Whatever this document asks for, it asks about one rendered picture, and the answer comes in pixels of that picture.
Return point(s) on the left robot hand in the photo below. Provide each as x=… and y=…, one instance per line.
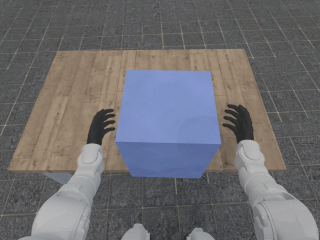
x=96, y=130

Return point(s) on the left robot shin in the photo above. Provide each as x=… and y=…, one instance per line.
x=138, y=225

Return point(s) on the robot shin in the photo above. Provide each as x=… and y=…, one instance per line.
x=197, y=230
x=138, y=225

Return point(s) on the right robot shin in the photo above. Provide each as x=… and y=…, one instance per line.
x=197, y=230

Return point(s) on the carton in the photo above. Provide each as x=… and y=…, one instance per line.
x=168, y=125

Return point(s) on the right robot hand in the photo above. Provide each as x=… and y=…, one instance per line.
x=243, y=128

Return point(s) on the left robot forearm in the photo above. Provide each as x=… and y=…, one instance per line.
x=85, y=182

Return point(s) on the robot left upper arm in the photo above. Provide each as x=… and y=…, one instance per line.
x=62, y=219

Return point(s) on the robot right upper arm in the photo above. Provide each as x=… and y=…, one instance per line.
x=283, y=220

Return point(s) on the right robot forearm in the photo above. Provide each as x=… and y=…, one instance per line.
x=254, y=178

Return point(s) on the table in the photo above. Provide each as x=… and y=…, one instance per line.
x=81, y=83

